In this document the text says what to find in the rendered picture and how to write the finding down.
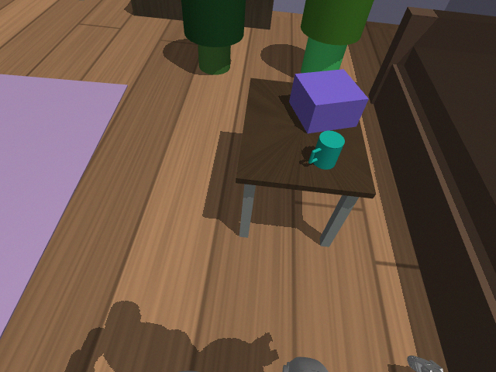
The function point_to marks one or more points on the coffee table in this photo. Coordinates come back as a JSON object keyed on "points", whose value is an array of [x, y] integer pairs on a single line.
{"points": [[275, 150]]}

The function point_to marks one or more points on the right robot hand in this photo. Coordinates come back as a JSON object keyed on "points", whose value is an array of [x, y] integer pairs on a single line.
{"points": [[421, 365]]}

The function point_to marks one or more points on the sofa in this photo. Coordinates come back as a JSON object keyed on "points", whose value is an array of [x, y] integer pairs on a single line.
{"points": [[435, 100]]}

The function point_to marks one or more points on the potted plant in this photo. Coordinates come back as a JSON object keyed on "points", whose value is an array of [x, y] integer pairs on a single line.
{"points": [[331, 25], [214, 25]]}

